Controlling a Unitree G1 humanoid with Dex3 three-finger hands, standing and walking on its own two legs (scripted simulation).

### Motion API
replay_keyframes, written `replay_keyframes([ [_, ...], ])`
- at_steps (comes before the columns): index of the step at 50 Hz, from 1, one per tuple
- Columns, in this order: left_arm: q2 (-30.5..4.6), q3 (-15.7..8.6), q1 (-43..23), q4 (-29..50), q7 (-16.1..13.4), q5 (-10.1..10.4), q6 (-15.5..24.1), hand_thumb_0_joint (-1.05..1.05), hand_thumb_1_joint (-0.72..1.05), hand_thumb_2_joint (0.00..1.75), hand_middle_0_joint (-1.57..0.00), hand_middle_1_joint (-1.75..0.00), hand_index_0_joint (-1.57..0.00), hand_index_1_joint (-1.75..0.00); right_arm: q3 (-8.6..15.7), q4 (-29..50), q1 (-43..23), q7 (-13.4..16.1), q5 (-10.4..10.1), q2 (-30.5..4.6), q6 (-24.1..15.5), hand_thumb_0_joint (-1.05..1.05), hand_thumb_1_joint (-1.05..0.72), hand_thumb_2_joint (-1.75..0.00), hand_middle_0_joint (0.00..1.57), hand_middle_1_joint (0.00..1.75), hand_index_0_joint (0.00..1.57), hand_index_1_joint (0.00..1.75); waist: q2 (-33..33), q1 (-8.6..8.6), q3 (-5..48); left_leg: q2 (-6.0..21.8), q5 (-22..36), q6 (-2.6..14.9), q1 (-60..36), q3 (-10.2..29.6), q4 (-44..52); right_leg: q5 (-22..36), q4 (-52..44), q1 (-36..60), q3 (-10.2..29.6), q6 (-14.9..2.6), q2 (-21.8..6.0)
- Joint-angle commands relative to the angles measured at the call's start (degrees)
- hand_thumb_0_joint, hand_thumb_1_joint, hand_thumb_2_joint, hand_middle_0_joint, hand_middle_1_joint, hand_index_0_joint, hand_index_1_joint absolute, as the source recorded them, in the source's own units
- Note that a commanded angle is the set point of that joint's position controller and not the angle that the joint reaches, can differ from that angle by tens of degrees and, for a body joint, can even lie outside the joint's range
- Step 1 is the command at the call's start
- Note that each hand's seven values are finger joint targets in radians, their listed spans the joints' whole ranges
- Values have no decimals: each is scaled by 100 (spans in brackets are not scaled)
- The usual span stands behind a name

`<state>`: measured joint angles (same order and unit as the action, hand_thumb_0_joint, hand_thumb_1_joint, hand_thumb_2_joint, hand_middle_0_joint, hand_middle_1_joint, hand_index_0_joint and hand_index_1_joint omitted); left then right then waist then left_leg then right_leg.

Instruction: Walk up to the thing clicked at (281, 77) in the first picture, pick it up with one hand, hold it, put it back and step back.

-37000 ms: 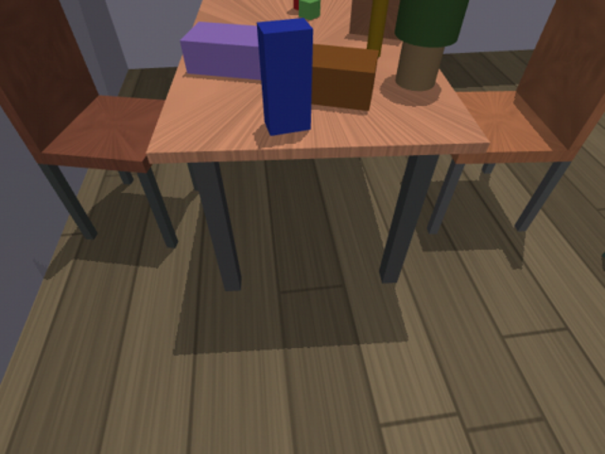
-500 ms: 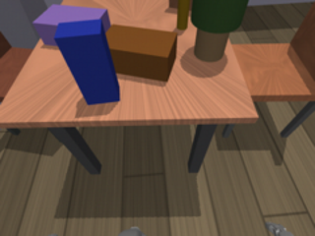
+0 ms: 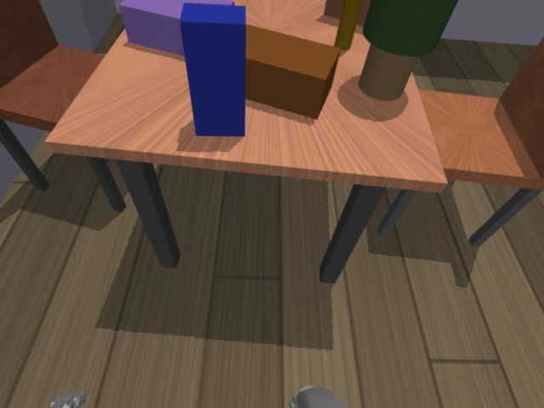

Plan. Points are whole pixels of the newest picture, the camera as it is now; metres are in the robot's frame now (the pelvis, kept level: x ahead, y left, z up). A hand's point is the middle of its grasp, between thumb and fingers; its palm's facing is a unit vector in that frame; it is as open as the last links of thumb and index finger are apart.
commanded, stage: step back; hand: left
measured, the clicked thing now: (218, 77) +0.68 +0.13 +0.08
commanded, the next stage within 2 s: none
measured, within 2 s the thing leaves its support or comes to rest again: neither
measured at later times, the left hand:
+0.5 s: hand out of the picture -0.06 +0.23 -0.12, palm faces -0.05 -0.89 -0.46, open 7.3 cm
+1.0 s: hand out of the picture -0.24 +0.22 -0.16, palm faces -0.07 -0.92 -0.39, open 7.3 cm
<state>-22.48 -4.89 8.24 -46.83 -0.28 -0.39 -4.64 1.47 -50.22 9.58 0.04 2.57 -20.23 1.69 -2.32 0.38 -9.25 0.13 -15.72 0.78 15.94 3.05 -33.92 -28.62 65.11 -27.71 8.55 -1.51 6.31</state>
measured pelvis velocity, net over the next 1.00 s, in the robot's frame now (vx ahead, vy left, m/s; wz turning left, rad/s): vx -0.33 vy -0.05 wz -0.09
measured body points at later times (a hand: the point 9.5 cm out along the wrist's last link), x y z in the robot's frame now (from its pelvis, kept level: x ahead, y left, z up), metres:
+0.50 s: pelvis -0.15 -0.04 +0.00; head -0.10 -0.08 +0.45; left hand -0.05 +0.27 -0.09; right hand -0.07 -0.36 -0.14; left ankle -0.16 +0.12 -0.66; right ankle -0.13 -0.15 -0.73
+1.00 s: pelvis -0.33 -0.05 -0.01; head -0.27 -0.05 +0.43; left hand -0.24 +0.26 -0.14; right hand -0.20 -0.37 -0.11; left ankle -0.21 +0.08 -0.73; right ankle -0.40 -0.18 -0.73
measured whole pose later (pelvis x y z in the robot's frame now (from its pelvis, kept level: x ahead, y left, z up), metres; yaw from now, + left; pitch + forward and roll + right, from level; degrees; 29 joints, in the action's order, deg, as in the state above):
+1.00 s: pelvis -0.33 -0.05 -0.01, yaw -5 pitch -2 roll +0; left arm -22.6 -3.9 11.2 -49.7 -0.2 -0.8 -2.7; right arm 2.3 -45.9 3.5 0.2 2.2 -22.9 2.8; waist -1.0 2.0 -10.0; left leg 3.3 -8.5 -0.1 24.9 -1.5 -34.9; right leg -26.2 41.0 -12.3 3.5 1.1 0.5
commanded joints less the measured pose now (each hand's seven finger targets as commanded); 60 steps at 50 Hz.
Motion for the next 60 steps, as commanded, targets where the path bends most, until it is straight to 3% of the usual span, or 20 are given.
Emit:
replay_keyframes([
  [1,-1040,-363,529,292,-35,-21,160,0,90,90,-20,-30,-20,-30,486,599,-413,145,-61,-1509,-204,0,-90,-90,20,30,20,30,1069,142,823,1254,1684,1062,-608,1054,1199,225,644,-184,194,192,43],
  [7,-903,-241,467,419,-48,-67,274,0,90,90,-20,-30,-20,-30,546,681,-50,186,-95,-1580,-136,0,-90,-90,20,30,20,30,1391,-198,1396,1553,2489,1385,-1648,956,637,-121,-1537,186,-188,421,-468],
  [12,-927,-275,1327,-129,-17,-104,345,0,90,90,-20,-30,-20,-30,548,829,-564,140,-180,-1715,75,0,-90,-90,20,30,20,30,1307,191,1585,1026,1381,812,-406,477,-38,1572,-4366,1915,-901,88,-527],
  [14,-1771,-508,1094,39,-8,-249,375,0,90,90,-20,-30,-20,-30,376,1024,-552,137,-275,-1129,64,0,-90,-90,20,30,20,30,-899,151,997,-297,-1108,73,1737,121,-1316,1312,-4600,1974,1638,-504,-1998],
  [15,-2328,-576,605,311,-22,-262,340,0,90,90,-20,-30,-20,-30,477,1030,-759,248,-242,-1297,63,0,-90,-90,20,30,20,30,-1591,463,693,-509,-2089,-113,1383,414,-2670,1421,-4967,499,2618,-1514,-3019],
  [16,-2152,-549,163,462,-58,-208,371,0,90,90,-20,-30,-20,-30,573,894,-589,254,-266,-1518,54,0,-90,-90,20,30,20,30,-1422,247,332,-231,-1969,-108,1047,820,-3332,1401,-5111,-201,2663,-1616,-3177],
  [20,-1251,-370,-302,524,-98,-201,388,0,90,90,-20,-30,-20,-30,384,515,23,244,-269,-1205,-17,0,-90,-90,20,30,20,30,-712,-191,660,-782,-1082,-83,1378,611,-3432,3637,-3910,1190,25,-714,-1600],
  [26,-1201,-350,524,582,-217,-202,304,0,90,90,-20,-30,-20,-30,344,634,-153,245,-163,-1115,-106,0,-90,-90,20,30,20,30,-935,414,1125,-390,-1564,-245,1472,179,-1814,4448,-3536,2772,451,-1123,-2089],
  [31,-1281,-267,-152,805,-171,-67,177,0,90,90,-20,-30,-20,-30,457,248,770,177,-125,-1180,-125,0,-90,-90,20,30,20,30,-751,-84,1573,-204,118,18,-288,-367,905,3586,-2894,1988,267,-734,-1951],
  [33,-894,-159,-81,885,-117,-26,145,0,90,90,-20,-30,-20,-30,606,342,611,191,4,-1725,-144,0,-90,-90,20,30,20,30,717,17,1539,1106,1634,545,-924,1490,1229,1719,-1808,589,-196,-196,-1075],
  [34,-937,-196,-266,853,-155,8,140,0,90,90,-20,-30,-20,-30,636,462,219,136,-18,-2185,-117,0,-90,-90,20,30,20,30,1495,-18,1241,2022,1833,1347,-318,2447,1481,-612,-799,195,-578,-5,-242],
  [35,-1156,-291,-353,774,-203,-56,114,0,90,90,-20,-30,-20,-30,676,549,42,145,-16,-2350,-128,0,-90,-90,20,30,20,30,1462,-179,1055,2440,1563,1813,614,2897,1624,-984,211,587,41,36,-277],
  [39,-1080,-309,312,371,-98,15,102,0,90,90,-20,-30,-20,-30,443,699,-670,192,15,-1511,-144,0,-90,-90,20,30,20,30,764,321,689,1377,1777,1186,415,1015,1271,31,917,254,211,46,-44],
  [45,-913,-180,228,290,-85,-49,276,0,90,90,-20,-30,-20,-30,491,602,-120,135,-30,-1480,-10,0,-90,-90,20,30,20,30,1355,-155,1101,1293,1784,1333,-1175,827,872,-163,-1437,283,-365,389,-365],
  [50,-942,-180,1068,-315,-108,-85,415,0,90,90,-20,-30,-20,-30,494,641,-474,57,-144,-1667,199,0,-90,-90,20,30,20,30,1439,147,1812,986,1445,847,-737,391,88,1359,-4451,1897,-1134,148,-460],
  [52,-1660,-386,1042,-271,-113,-264,434,0,90,90,-20,-30,-20,-30,329,816,-532,51,-184,-1108,159,0,-90,-90,20,30,20,30,-482,212,1305,-47,-717,217,1508,153,-1055,929,-4506,2231,1073,-348,-1741],
  [53,-2344,-500,545,-20,-124,-277,387,0,90,90,-20,-30,-20,-30,412,911,-798,152,-174,-1145,188,0,-90,-90,20,30,20,30,-1427,527,770,-473,-1917,-129,1491,451,-2341,486,-5137,532,2501,-1410,-3090],
  [54,-2292,-489,102,174,-167,-228,425,0,90,90,-20,-30,-20,-30,572,823,-749,177,-186,-1470,219,0,-90,-90,20,30,20,30,-1277,362,229,-129,-1857,-184,1181,989,-3231,171,-5426,-434,2866,-1669,-3415],
  [57,-1345,-254,-560,190,-172,-212,507,0,90,90,-20,-30,-20,-30,452,324,-77,107,-202,-1326,155,0,-90,-90,20,30,20,30,-223,-291,370,-661,-885,-112,1271,807,-3388,2502,-4166,652,130,-783,-1867],
  [60,-1315,-276,401,41,-144,-246,596,0,90,90,-20,-30,-20,-30,382,369,-215,95,-145,-1248,51,0,-90,-90,20,30,20,30,-458,248,739,-529,-791,-215,1426,453,-2760,1683,-4098,1617,94,-626,-1574],
])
